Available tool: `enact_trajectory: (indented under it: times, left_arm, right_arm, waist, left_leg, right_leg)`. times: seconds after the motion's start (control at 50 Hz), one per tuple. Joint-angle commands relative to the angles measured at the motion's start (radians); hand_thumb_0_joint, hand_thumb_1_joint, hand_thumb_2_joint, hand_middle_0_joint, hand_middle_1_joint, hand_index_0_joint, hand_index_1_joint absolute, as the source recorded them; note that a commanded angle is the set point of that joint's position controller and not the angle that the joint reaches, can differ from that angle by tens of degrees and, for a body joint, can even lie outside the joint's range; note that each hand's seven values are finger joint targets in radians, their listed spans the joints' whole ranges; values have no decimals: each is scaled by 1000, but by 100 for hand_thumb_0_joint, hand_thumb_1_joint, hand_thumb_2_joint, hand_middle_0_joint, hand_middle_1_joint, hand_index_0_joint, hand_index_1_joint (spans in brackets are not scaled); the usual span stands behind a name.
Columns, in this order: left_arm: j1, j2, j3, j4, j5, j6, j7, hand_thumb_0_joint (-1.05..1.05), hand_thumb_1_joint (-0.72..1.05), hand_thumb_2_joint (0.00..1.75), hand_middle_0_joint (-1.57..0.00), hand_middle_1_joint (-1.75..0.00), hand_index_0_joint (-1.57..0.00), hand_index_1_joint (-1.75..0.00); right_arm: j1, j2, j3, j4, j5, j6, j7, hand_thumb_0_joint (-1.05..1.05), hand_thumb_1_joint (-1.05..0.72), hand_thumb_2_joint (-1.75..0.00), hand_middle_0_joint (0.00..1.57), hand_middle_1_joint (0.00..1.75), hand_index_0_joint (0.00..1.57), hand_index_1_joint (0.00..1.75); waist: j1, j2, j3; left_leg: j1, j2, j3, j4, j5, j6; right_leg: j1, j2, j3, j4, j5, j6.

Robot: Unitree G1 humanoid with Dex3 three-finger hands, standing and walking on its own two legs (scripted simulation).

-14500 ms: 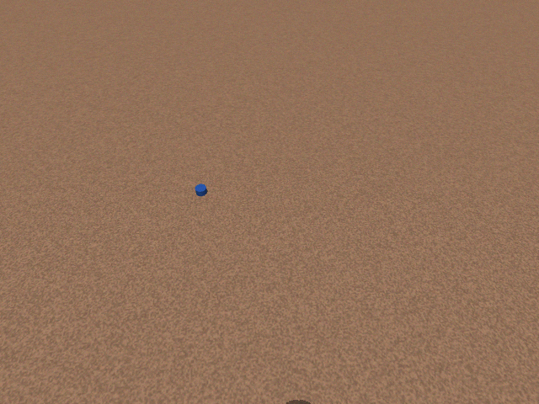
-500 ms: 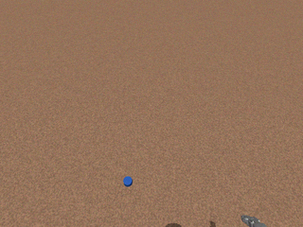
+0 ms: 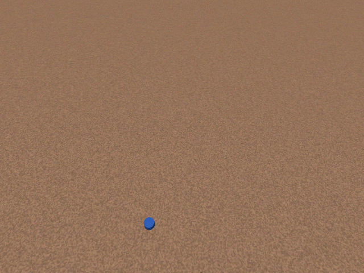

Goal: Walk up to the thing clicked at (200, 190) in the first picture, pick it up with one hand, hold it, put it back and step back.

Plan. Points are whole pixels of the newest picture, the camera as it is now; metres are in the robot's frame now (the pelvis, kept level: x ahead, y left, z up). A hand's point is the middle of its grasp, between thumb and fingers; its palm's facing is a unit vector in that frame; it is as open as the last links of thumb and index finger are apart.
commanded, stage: walk up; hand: left
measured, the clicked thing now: (149, 223) +0.49 +0.16 -0.76
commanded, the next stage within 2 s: none
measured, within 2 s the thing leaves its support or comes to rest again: neither
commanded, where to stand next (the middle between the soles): +0.08 -0.01 m, yaw +0 degrees
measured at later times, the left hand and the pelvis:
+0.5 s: hand out of the picture +0.05 +0.26 -0.17, palm faces +0.01 -0.93 -0.38, open 7.3 cm; pelvis -0.03 -0.02 -0.02, yaw +1 degrees
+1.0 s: hand out of the picture +0.00 +0.25 -0.15, palm faces +0.01 -0.93 -0.37, open 7.3 cm; pelvis -0.03 -0.03 -0.01, yaw +4 degrees
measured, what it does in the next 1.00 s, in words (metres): steps on the spot: left foot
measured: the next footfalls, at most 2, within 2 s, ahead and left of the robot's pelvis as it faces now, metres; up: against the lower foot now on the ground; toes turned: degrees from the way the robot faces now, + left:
left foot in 0.80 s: -0.03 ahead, +0.10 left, +0.00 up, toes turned +3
right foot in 1.08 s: +0.10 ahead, -0.15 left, +0.00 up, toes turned +3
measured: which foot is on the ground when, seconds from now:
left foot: down 0.00-0.56, up 0.58-0.78, down 0.80-1.00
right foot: down 0.00-0.84, up 0.86-1.00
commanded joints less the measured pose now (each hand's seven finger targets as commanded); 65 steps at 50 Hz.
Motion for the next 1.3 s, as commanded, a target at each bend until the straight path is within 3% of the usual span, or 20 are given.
enact_trajectory:
  times: [0.0,0.26,0.28,0.32,0.46,0.5,0.54,0.56,0.62,0.7,0.78,0.82,0.84,0.9,1.02,1.04,1.08,1.1,1.2,1.28]
  left_arm:
    - [-30,209,42,-46,2,-22,14,0,90,90,-20,-30,-20,-30]
    - [-17,206,44,-40,5,-24,17,0,90,90,-20,-30,-20,-30]
    - [-17,262,71,-62,1,-4,22,0,90,90,-20,-30,-20,-30]
    - [23,236,72,-89,-5,10,27,0,90,90,-20,-30,-20,-30]
    - [146,201,91,-155,11,52,18,0,90,90,-20,-30,-20,-30]
    - [215,220,102,-154,18,50,16,0,90,90,-20,-30,-20,-30]
    - [98,365,132,-225,44,23,20,0,90,90,-20,-30,-20,-30]
    - [36,388,135,-273,53,14,24,0,90,90,-20,-30,-20,-30]
    - [-64,277,112,-301,55,-4,37,0,90,90,-20,-30,-20,-30]
    - [105,285,120,-281,65,-30,28,0,90,90,-20,-30,-20,-30]
    - [141,290,105,-306,41,-18,6,0,90,90,-20,-30,-20,-30]
    - [75,195,89,-344,27,-20,3,0,90,90,-20,-30,-20,-30]
    - [33,281,113,-342,44,-31,9,0,90,90,-20,-30,-20,-30]
    - [135,239,102,-299,24,-48,-6,0,90,90,-20,-30,-20,-30]
    - [212,194,93,-243,11,-68,29,0,90,90,-20,-30,-20,-30]
    - [227,239,102,-239,13,-72,43,0,90,90,-20,-30,-20,-30]
    - [226,373,121,-256,14,-74,60,0,90,90,-20,-30,-20,-30]
    - [187,380,123,-272,22,-69,66,0,90,90,-20,-30,-20,-30]
    - [102,316,111,-301,31,-55,71,0,90,90,-20,-30,-20,-30]
    - [52,316,112,-324,38,-31,58,0,90,90,-20,-30,-20,-30]
  right_arm:
    - [-63,-215,-40,-70,7,-24,-11,0,-90,-90,20,30,20,30]
    - [-63,-211,-44,-68,8,-16,-10,0,-90,-90,20,30,20,30]
    - [-57,-280,-69,-74,10,-1,-15,0,-90,-90,20,30,20,30]
    - [-39,-270,-75,-101,23,10,-19,0,-90,-90,20,30,20,30]
    - [-113,-310,-119,-237,0,49,-27,0,-90,-90,20,30,20,30]
    - [-167,-280,-122,-281,-6,62,-23,0,-90,-90,20,30,20,30]
    - [-127,-188,-100,-294,-3,70,-32,0,-90,-90,20,30,20,30]
    - [-59,-203,-105,-289,-11,73,-38,0,-90,-90,20,30,20,30]
    - [74,-238,-121,-242,16,55,-24,0,-90,-90,20,30,20,30]
    - [-3,-216,-98,-278,-28,29,11,0,-90,-90,20,30,20,30]
    - [111,-223,-119,-256,-42,-8,12,0,-90,-90,20,30,20,30]
    - [211,-393,-164,-257,-54,-24,9,0,-90,-90,20,30,20,30]
    - [200,-414,-174,-271,-31,-30,11,0,-90,-90,20,30,20,30]
    - [145,-292,-128,-304,-21,-51,2,0,-90,-90,20,30,20,30]
    - [76,-226,-99,-340,-3,11,1,0,-90,-90,20,30,20,30]
    - [102,-194,-90,-342,9,21,-1,0,-90,-90,20,30,20,30]
    - [174,-182,-92,-340,6,61,-11,0,-90,-90,20,30,20,30]
    - [182,-234,-113,-329,-1,80,-16,0,-90,-90,20,30,20,30]
    - [211,-229,-114,-292,2,81,-4,0,-90,-90,20,30,20,30]
    - [180,-224,-110,-280,-2,72,-3,0,-90,-90,20,30,20,30]
  waist:
    - [11,19,-98]
    - [5,16,-89]
    - [2,0,2]
    - [4,29,-79]
    - [40,193,-184]
    - [84,106,-135]
    - [69,-235,-18]
    - [53,-235,-19]
    - [-27,-100,-98]
    - [80,-169,-108]
    - [0,-76,-45]
    - [-62,222,-18]
    - [-74,147,73]
    - [-7,89,54]
    - [43,150,-27]
    - [56,71,-50]
    - [36,-126,-101]
    - [21,-104,-70]
    - [5,-145,-88]
    - [22,-251,-81]
  left_leg:
    - [70,103,-109,-54,2,35]
    - [88,102,-108,-51,3,32]
    - [31,105,-112,40,273,49]
    - [59,127,-111,77,391,76]
    - [-166,253,-252,68,105,223]
    - [-230,164,-182,230,-29,176]
    - [-293,-151,-100,652,-473,35]
    - [-267,-115,-170,789,-518,30]
    - [-233,-92,-159,829,-355,14]
    - [-255,-31,-59,379,-440,9]
    - [125,-54,-7,-41,-227,71]
    - [302,310,-627,-188,-747,235]
    - [169,379,-651,-193,-714,321]
    - [159,233,-340,-105,-325,233]
    - [-73,93,-55,210,158,119]
    - [-115,47,-28,305,83,81]
    - [-165,-60,-87,607,-510,41]
    - [-157,-34,-147,728,-543,43]
    - [-181,-19,-142,701,-429,19]
    - [-135,-30,-13,478,-412,11]
  right_leg:
    - [-29,-109,72,-66,66,-42]
    - [-54,-109,70,-78,46,-40]
    - [-119,-97,59,35,243,-48]
    - [-102,-79,22,106,276,-49]
    - [-62,2,7,470,-203,-86]
    - [-108,-72,92,325,-185,-133]
    - [-292,-368,484,-69,30,-255]
    - [-359,-423,536,-65,53,-325]
    - [-212,-236,244,57,95,-233]
    - [25,-253,288,16,-355,-228]
    - [-210,-173,148,140,-267,-146]
    - [-654,50,-53,523,-394,-35]
    - [-625,-42,89,590,-354,-45]
    - [-509,-42,103,535,-237,-47]
    - [-34,29,-41,130,115,-34]
    - [27,-21,23,97,233,-50]
    - [-67,-391,495,-24,311,-213]
    - [-122,-395,536,8,222,-278]
    - [-162,-238,228,87,160,-221]
    - [-203,-215,217,119,89,-224]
